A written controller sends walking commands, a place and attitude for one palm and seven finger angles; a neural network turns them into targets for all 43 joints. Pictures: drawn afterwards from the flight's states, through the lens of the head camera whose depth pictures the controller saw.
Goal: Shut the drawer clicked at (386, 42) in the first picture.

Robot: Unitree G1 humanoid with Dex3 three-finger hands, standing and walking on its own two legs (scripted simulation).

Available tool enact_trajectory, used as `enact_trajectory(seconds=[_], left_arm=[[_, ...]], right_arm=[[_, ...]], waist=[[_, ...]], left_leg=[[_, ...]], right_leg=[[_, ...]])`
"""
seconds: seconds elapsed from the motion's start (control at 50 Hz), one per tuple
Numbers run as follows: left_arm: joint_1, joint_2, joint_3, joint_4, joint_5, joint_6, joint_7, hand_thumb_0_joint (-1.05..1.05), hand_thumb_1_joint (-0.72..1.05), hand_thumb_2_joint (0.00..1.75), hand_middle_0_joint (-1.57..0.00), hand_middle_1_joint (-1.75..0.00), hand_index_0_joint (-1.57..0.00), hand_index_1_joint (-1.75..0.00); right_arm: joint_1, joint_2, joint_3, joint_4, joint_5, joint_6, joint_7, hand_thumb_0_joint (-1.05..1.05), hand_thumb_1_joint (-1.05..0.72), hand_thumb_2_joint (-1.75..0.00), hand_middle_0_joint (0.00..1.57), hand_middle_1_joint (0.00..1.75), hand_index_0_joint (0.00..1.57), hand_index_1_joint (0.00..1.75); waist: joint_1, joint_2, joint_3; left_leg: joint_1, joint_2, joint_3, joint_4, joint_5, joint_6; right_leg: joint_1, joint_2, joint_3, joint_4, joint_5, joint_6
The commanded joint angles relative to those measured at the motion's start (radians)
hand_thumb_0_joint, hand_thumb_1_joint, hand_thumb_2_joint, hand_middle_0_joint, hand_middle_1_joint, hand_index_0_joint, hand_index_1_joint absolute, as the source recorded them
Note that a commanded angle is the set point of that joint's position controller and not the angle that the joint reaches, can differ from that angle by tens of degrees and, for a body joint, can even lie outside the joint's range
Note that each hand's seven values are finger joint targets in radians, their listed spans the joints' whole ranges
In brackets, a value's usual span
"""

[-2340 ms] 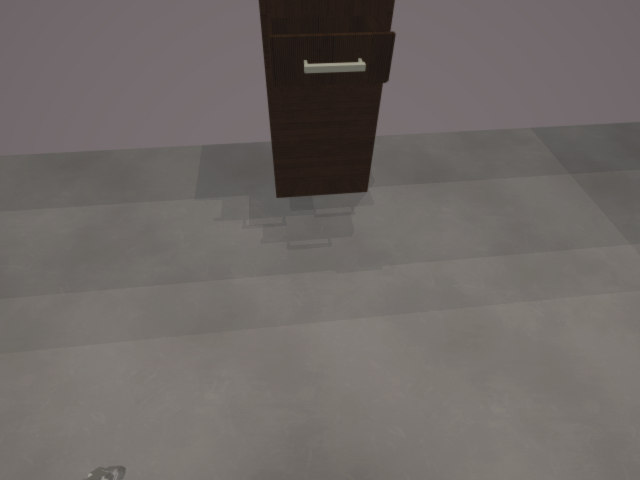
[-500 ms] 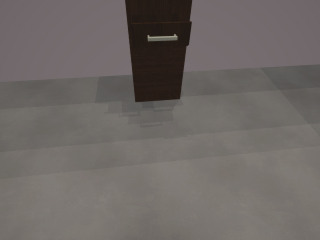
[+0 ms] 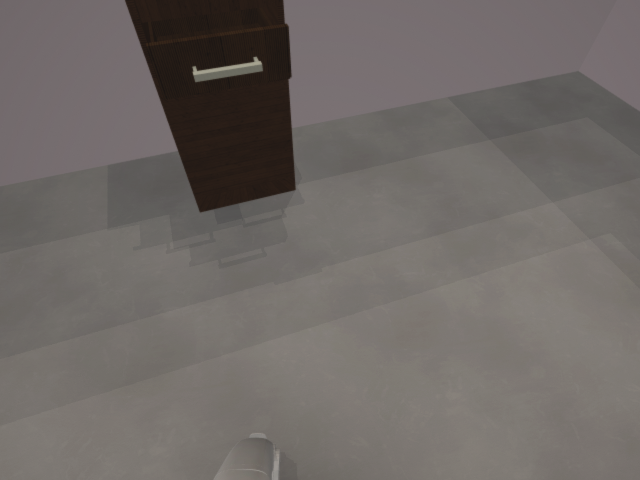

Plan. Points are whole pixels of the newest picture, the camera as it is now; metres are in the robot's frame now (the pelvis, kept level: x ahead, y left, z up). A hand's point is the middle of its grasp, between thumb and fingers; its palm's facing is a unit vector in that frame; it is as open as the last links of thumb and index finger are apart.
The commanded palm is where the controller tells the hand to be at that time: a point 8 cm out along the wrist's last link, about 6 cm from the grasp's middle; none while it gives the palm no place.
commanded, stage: walk to a spot facing it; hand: left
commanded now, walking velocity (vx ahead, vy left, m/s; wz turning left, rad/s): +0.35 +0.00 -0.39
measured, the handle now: (227, 68) +1.11 +0.38 -0.08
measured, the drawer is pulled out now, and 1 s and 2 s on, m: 0.14 0.14 0.14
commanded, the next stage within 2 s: turn to face it in 1.02 s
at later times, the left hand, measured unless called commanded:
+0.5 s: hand (215, 330) +0.36 +0.23 -0.16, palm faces -0.23 -0.95 -0.21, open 7.4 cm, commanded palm none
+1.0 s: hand (295, 253) +0.55 +0.11 -0.17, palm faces -0.42 -0.88 -0.23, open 7.2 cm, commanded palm none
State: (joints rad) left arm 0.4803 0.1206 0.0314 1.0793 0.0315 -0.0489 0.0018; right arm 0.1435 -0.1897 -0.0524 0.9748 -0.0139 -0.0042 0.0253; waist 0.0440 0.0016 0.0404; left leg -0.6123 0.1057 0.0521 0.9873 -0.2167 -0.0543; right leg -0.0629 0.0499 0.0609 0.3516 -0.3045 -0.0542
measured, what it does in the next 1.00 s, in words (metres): walks ahead, turning right: left foot, then right foot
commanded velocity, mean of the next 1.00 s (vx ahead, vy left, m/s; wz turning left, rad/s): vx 0.33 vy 0.00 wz -0.42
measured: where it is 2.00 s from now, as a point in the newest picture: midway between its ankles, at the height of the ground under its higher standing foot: (364, 368)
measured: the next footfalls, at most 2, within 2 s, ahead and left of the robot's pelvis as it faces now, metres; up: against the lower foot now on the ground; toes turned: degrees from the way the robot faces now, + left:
left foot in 0.16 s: +0.21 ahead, +0.15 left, +0.00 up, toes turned +1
right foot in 0.70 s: +0.39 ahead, -0.14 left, +0.00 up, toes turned -29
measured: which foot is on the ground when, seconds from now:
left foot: up 0.00-0.14, down 0.16-0.70, up 0.72-1.00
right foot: down 0.00-0.16, up 0.18-0.68, down 0.70-1.00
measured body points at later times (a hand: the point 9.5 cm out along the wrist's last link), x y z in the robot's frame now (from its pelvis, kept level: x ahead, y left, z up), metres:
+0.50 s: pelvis +0.21 +0.06 +0.00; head +0.23 +0.06 +0.45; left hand +0.37 +0.28 -0.14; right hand +0.11 -0.18 -0.15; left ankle +0.17 +0.15 -0.74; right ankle +0.26 -0.10 -0.67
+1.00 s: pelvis +0.41 -0.04 +0.00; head +0.43 -0.05 +0.44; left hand +0.57 +0.16 -0.15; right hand +0.37 -0.29 -0.15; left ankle +0.55 +0.06 -0.70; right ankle +0.36 -0.12 -0.74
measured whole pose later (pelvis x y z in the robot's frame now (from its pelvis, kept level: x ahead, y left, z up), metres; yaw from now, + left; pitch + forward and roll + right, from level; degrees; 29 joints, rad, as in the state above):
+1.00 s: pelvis +0.41 -0.04 +0.00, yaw -28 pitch +0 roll -1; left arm 0.24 0.21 0.07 1.00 0.03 -0.04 0.00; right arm 0.19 -0.17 -0.05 0.95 -0.02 -0.03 0.02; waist -0.01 0.01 0.03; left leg -0.54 0.15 0.07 0.85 -0.26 -0.06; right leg -0.20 0.05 -0.05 0.45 -0.25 -0.05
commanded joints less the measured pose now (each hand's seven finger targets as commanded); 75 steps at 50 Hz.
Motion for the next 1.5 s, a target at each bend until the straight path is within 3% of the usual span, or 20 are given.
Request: enact_trajectory(seconds=[0.0, 0.06, 0.1, 0.12, 0.14, 0.16, 0.22, 0.3, 0.56, 0.64, 0.66, 0.68, 0.72, 0.8, 1.04, 1.06, 1.1, 1.16, 1.22, 1.48], left_arm=[[0.044, 0.205, 0.048, -0.044, -0.002, -0.024, 0.021, 0.00, 0.90, 0.90, -0.20, -0.30, -0.20, -0.30], [0.024, 0.219, 0.057, -0.048, 0.000, -0.018, 0.022, 0.00, 0.90, 0.90, -0.20, -0.30, -0.20, -0.30], [-0.012, 0.222, 0.063, -0.056, -0.009, -0.018, 0.021, 0.00, 0.90, 0.90, -0.20, -0.30, -0.20, -0.30], [-0.003, 0.193, 0.063, -0.062, -0.017, -0.019, 0.015, 0.00, 0.90, 0.90, -0.20, -0.30, -0.20, -0.30], [0.029, 0.133, 0.062, -0.081, -0.027, -0.014, 0.002, 0.00, 0.90, 0.90, -0.20, -0.30, -0.20, -0.30], [-0.025, 0.128, 0.060, -0.113, -0.022, -0.023, -0.002, 0.00, 0.90, 0.90, -0.20, -0.30, -0.20, -0.30], [-0.152, 0.125, 0.064, -0.125, 0.002, 0.006, -0.023, 0.00, 0.90, 0.90, -0.20, -0.30, -0.20, -0.30], [-0.118, 0.091, 0.061, -0.120, 0.005, 0.056, -0.039, 0.00, 0.90, 0.90, -0.20, -0.30, -0.20, -0.30], [-0.508, 0.094, 0.037, -0.254, -0.001, 0.051, -0.057, 0.00, 0.90, 0.90, -0.20, -0.30, -0.20, -0.30], [-0.223, 0.170, 0.055, -0.173, 0.004, 0.019, -0.043, 0.00, 0.90, 0.90, -0.20, -0.30, -0.20, -0.30], [-0.087, 0.281, 0.084, -0.134, 0.008, 0.005, -0.031, 0.00, 0.90, 0.90, -0.20, -0.30, -0.20, -0.30], [0.017, 0.390, 0.107, -0.118, -0.013, 0.003, -0.017, 0.00, 0.90, 0.90, -0.20, -0.30, -0.20, -0.30], [-0.094, 0.359, 0.096, -0.140, -0.026, 0.012, -0.006, 0.00, 0.90, 0.90, -0.20, -0.30, -0.20, -0.30], [-0.274, 0.230, 0.058, -0.159, -0.009, -0.010, 0.006, 0.00, 0.90, 0.90, -0.20, -0.30, -0.20, -0.30], [-0.205, 0.245, 0.074, -0.133, -0.013, -0.001, -0.003, 0.00, 0.90, 0.90, -0.20, -0.30, -0.20, -0.30], [-0.212, 0.221, 0.070, -0.142, -0.016, 0.002, -0.004, 0.00, 0.90, 0.90, -0.20, -0.30, -0.20, -0.30], [-0.186, 0.143, 0.053, -0.176, -0.021, -0.002, -0.014, 0.00, 0.90, 0.90, -0.20, -0.30, -0.20, -0.30], [-0.213, 0.145, 0.050, -0.122, -0.008, 0.003, -0.010, 0.00, 0.90, 0.90, -0.20, -0.30, -0.20, -0.30], [-0.135, 0.101, 0.029, -0.070, -0.014, 0.030, -0.005, 0.00, 0.90, 0.90, -0.20, -0.30, -0.20, -0.30], [-0.205, 0.135, 0.051, -0.134, -0.024, 0.037, 0.026, 0.00, 0.90, 0.90, -0.20, -0.30, -0.20, -0.30]], right_arm=[[-0.159, -0.046, -0.011, -0.132, 0.000, -0.044, 0.001, 0.00, -0.90, -0.90, 0.20, 0.30, 0.20, 0.30], [-0.143, -0.051, -0.011, -0.137, 0.003, -0.057, -0.003, 0.00, -0.90, -0.90, 0.20, 0.30, 0.20, 0.30], [0.043, -0.088, -0.019, -0.077, -0.003, -0.068, -0.025, 0.00, -0.90, -0.90, 0.20, 0.30, 0.20, 0.30], [0.206, -0.155, -0.035, -0.029, -0.009, -0.073, -0.042, 0.00, -0.90, -0.90, 0.20, 0.30, 0.20, 0.30], [0.352, -0.286, -0.067, -0.001, -0.021, -0.074, -0.047, 0.00, -0.90, -0.90, 0.20, 0.30, 0.20, 0.30], [0.372, -0.291, -0.057, -0.001, -0.014, -0.064, -0.044, 0.00, -0.90, -0.90, 0.20, 0.30, 0.20, 0.30], [0.159, -0.106, -0.015, -0.029, -0.012, -0.076, -0.046, 0.00, -0.90, -0.90, 0.20, 0.30, 0.20, 0.30], [0.139, -0.074, -0.006, -0.014, -0.007, -0.097, -0.051, 0.00, -0.90, -0.90, 0.20, 0.30, 0.20, 0.30], [0.352, -0.131, -0.011, 0.062, -0.020, -0.084, -0.046, 0.00, -0.90, -0.90, 0.20, 0.30, 0.20, 0.30], [0.326, -0.181, -0.018, 0.046, -0.010, -0.070, -0.041, 0.00, -0.90, -0.90, 0.20, 0.30, 0.20, 0.30], [0.340, -0.139, -0.008, 0.029, 0.006, -0.069, -0.027, 0.00, -0.90, -0.90, 0.20, 0.30, 0.20, 0.30], [0.317, -0.078, 0.002, -0.021, 0.016, -0.076, -0.032, 0.00, -0.90, -0.90, 0.20, 0.30, 0.20, 0.30], [0.174, -0.098, -0.011, -0.052, 0.011, -0.075, -0.038, 0.00, -0.90, -0.90, 0.20, 0.30, 0.20, 0.30], [0.258, -0.056, -0.007, 0.006, -0.015, -0.026, -0.034, 0.00, -0.90, -0.90, 0.20, 0.30, 0.20, 0.30], [0.088, -0.071, -0.015, -0.071, -0.007, -0.060, -0.020, 0.00, -0.90, -0.90, 0.20, 0.30, 0.20, 0.30], [0.182, -0.116, -0.023, -0.043, -0.010, -0.069, -0.032, 0.00, -0.90, -0.90, 0.20, 0.30, 0.20, 0.30], [0.357, -0.277, -0.046, -0.018, -0.023, -0.063, -0.041, 0.00, -0.90, -0.90, 0.20, 0.30, 0.20, 0.30], [0.210, -0.130, -0.001, -0.025, -0.018, -0.065, -0.049, 0.00, -0.90, -0.90, 0.20, 0.30, 0.20, 0.30], [0.144, -0.092, 0.017, -0.008, -0.004, -0.071, -0.053, 0.00, -0.90, -0.90, 0.20, 0.30, 0.20, 0.30], [0.141, -0.143, -0.040, 0.003, 0.000, 0.002, -0.043, 0.00, -0.90, -0.90, 0.20, 0.30, 0.20, 0.30]], waist=[[0.013, -0.123, 0.054], [0.005, -0.165, 0.032], [-0.084, -0.114, -0.049], [-0.141, -0.038, -0.158], [-0.173, 0.250, -0.285], [-0.162, 0.235, -0.236], [-0.073, 0.151, 0.050], [-0.006, 0.136, 0.039], [-0.102, 0.085, 0.094], [0.035, 0.076, -0.110], [0.091, -0.059, -0.236], [0.095, -0.221, -0.351], [0.063, -0.068, -0.220], [-0.086, -0.066, -0.034], [-0.060, -0.098, -0.011], [-0.104, -0.012, -0.052], [-0.151, 0.327, -0.166], [-0.092, 0.134, -0.023], [-0.025, 0.173, -0.047], [-0.011, 0.100, -0.072]], left_leg=[[-0.016, -0.011, 0.019, -0.160, 0.027, 0.005], [0.142, -0.051, 0.044, -0.306, -0.024, 0.029], [0.439, -0.093, 0.066, -0.465, 0.046, 0.051], [0.732, 0.006, -0.018, -0.479, 0.084, 0.079], [0.915, 0.317, -0.404, -0.526, 0.087, 0.181], [0.824, 0.433, -0.578, -0.676, 0.016, 0.255], [0.432, 0.311, -0.334, -0.794, -0.221, 0.183], [0.351, 0.232, -0.043, -0.804, -0.011, 0.162], [0.632, 0.254, 0.174, -0.729, 0.423, 0.165], [0.590, 0.211, 0.270, -0.243, 0.818, 0.096], [0.278, 0.156, 0.277, 0.059, 0.443, 0.048], [-0.013, -0.016, 0.196, 0.408, -0.358, -0.007], [-0.100, 0.047, -0.005, 0.485, -0.240, 0.018], [0.088, 0.092, -0.004, 0.223, -0.110, 0.000], [0.362, -0.028, 0.064, -0.452, 0.012, 0.004], [0.548, -0.001, 0.030, -0.540, 0.030, 0.017], [0.770, 0.428, -0.437, -0.691, 0.136, 0.204], [0.521, 0.306, -0.257, -0.707, 0.327, 0.212], [0.438, 0.182, -0.045, -0.696, 0.573, 0.179], [0.325, 0.085, -0.194, -0.505, 0.321, 0.136]], right_leg=[[-0.013, -0.239, 0.201, -0.103, 0.371, -0.115], [-0.013, -0.233, 0.195, -0.036, 0.486, -0.099], [-0.084, -0.170, 0.151, 0.170, 0.639, -0.064], [-0.231, -0.130, 0.123, 0.374, 0.519, -0.035], [-0.437, 0.007, -0.019, 0.731, -0.039, 0.016], [-0.537, 0.010, -0.013, 0.933, -0.266, 0.014], [-0.594, -0.134, -0.012, 1.013, -0.043, 0.020], [-0.546, -0.165, -0.043, 0.914, 0.077, 0.048], [-0.560, -0.128, -0.180, 0.368, 0.132, 0.025], [-0.082, -0.007, -0.266, 0.189, 0.103, -0.043], [0.274, -0.205, -0.025, 0.163, 0.127, -0.112], [0.443, -0.506, 0.494, 0.060, 0.349, -0.253], [0.241, -0.457, 0.400, -0.016, 0.264, -0.240], [-0.222, -0.310, 0.092, -0.105, 0.232, -0.139], [-0.210, -0.228, 0.116, 0.026, 0.202, -0.088], [-0.287, -0.174, 0.080, 0.181, 0.226, -0.055], [-0.573, -0.012, -0.097, 0.727, -0.313, 0.038], [-0.554, -0.122, -0.045, 0.863, -0.150, 0.055], [-0.394, -0.140, -0.095, 0.694, -0.067, 0.088], [-0.070, -0.116, -0.130, 0.057, 0.161, 0.108]])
